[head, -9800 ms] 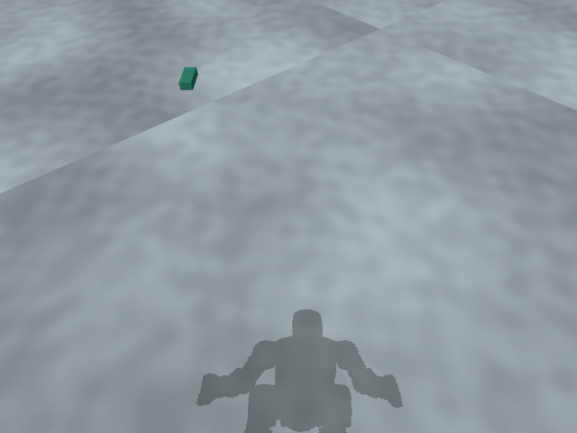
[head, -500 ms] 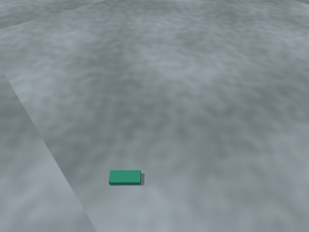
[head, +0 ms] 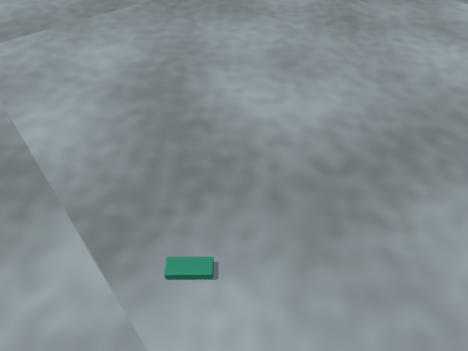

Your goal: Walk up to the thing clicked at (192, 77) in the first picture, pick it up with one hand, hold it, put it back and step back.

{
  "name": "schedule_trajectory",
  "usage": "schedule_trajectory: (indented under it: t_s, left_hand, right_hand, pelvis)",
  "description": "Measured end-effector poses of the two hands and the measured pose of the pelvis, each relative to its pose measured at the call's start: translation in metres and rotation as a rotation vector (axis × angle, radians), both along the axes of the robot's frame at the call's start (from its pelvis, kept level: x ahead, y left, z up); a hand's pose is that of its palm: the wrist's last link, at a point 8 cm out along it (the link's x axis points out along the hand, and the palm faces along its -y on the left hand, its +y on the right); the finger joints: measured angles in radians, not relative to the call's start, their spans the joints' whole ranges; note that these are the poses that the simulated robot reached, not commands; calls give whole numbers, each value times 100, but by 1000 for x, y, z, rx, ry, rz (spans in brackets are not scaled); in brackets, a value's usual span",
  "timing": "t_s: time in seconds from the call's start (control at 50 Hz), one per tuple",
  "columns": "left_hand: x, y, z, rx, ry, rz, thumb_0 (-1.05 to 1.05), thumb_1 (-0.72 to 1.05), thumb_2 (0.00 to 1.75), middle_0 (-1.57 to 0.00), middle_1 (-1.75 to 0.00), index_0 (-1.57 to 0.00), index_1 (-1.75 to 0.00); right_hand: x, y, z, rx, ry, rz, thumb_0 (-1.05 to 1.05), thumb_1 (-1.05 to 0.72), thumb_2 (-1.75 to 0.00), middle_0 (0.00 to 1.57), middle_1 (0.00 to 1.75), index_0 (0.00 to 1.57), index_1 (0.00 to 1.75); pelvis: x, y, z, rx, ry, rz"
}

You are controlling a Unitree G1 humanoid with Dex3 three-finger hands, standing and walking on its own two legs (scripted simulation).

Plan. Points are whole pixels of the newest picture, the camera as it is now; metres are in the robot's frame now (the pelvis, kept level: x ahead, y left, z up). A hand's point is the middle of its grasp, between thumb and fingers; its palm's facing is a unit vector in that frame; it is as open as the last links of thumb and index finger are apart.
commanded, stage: stand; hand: left
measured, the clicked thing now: (189, 267) +0.55 +0.20 -0.76
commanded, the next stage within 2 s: walk up in 0.94 s
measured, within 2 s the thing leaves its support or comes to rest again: neither
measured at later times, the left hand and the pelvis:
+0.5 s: hand out of the picture +0.07 +0.25 -0.16, palm faces -0.02 -0.94 -0.34, open 7.4 cm; pelvis +0.00 +0.00 +0.00, yaw +0 degrees
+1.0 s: hand out of the picture +0.07 +0.26 -0.16, palm faces +0.00 -0.94 -0.34, open 7.3 cm; pelvis +0.01 +0.00 +0.00, yaw +0 degrees
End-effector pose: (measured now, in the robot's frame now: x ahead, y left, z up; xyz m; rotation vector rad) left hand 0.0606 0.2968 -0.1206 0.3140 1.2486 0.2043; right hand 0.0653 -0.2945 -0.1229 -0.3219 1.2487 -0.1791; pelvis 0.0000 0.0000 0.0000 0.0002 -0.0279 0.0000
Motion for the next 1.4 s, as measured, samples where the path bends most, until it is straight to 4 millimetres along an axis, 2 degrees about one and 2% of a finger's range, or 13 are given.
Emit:
schedule_trajectory:
  t_s: [0.28, 0.98, 1.08, 1.14, 1.2, 1.28, 1.4]
  left_hand:
    - [5, -1, 0, 0, -13, -2, 1, 91, 90, -21, -30, -21, -30]
    - [7, 1, 1, -1, -33, -1, 1, 91, 90, -21, -30, -21, -30]
    - [-7, 23, 3, 24, -63, 35, 1, 90, 89, -21, -30, -21, -30]
    - [-16, 46, 3, 42, -21, 48, 1, 90, 89, -21, -30, -21, -30]
    - [-17, 71, -4, 48, 23, 52, 1, 90, 90, -21, -30, -21, -30]
    - [-2, 98, -22, 47, 67, 58, 1, 91, 90, -21, -30, -21, -30]
    - [35, 102, -24, 20, 76, 27, 1, 91, 90, -20, -30, -20, -30]
  right_hand:
    - [7, -1, 2, -4, -16, 5, 0, -90, -90, 20, 30, 20, 30]
    - [7, -4, 0, 1, -21, 1, 0, -90, -90, 20, 30, 20, 30]
    - [15, -7, 4, -19, -11, 23, 0, -90, -90, 20, 30, 20, 30]
    - [26, -3, 9, -37, -18, 30, 0, -90, -90, 20, 30, 20, 30]
    - [39, 9, 11, -64, -25, 36, 0, -90, -90, 20, 30, 20, 30]
    - [51, 32, 6, -97, -45, 21, 0, -91, -90, 20, 30, 20, 30]
    - [67, 62, 12, -70, -69, 15, 0, -90, -90, 20, 30, 20, 30]
  pelvis:
    - [2, -1, 0, 0, -1, 0]
    - [5, 0, -2, -4, -7, -2]
    - [15, 12, -6, -21, -12, 0]
    - [25, 25, -8, -30, -17, 4]
    - [38, 43, -14, -32, -23, 13]
    - [53, 64, -26, -11, -33, 9]
    - [72, 72, -18, -6, -19, -9]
